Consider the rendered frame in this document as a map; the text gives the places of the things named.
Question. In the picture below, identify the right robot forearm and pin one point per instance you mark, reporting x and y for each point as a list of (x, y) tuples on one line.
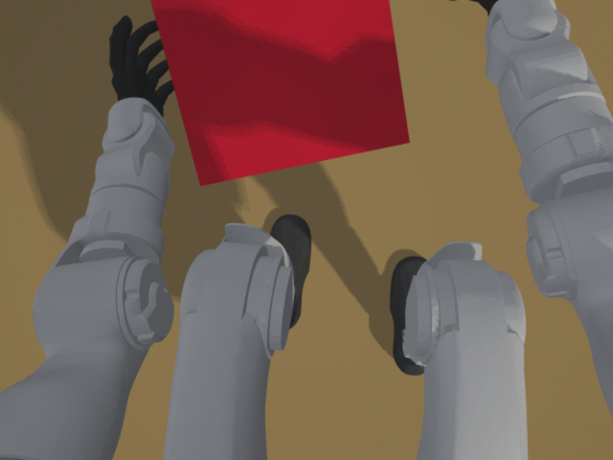
[(554, 108)]

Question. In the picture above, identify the carton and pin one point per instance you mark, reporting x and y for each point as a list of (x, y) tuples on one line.
[(266, 85)]

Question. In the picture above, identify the left robot upper arm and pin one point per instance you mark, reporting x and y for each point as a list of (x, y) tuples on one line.
[(95, 321)]

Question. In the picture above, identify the left robot hand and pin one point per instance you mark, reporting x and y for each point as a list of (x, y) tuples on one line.
[(130, 77)]

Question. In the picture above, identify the right robot upper arm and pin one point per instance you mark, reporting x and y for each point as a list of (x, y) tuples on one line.
[(570, 253)]

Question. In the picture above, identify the left robot forearm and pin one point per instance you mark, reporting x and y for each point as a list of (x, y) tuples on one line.
[(128, 200)]

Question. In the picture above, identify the right robot foot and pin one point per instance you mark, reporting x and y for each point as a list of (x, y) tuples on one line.
[(400, 285)]

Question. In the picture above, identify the left robot shin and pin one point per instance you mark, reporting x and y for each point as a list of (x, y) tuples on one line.
[(234, 232)]

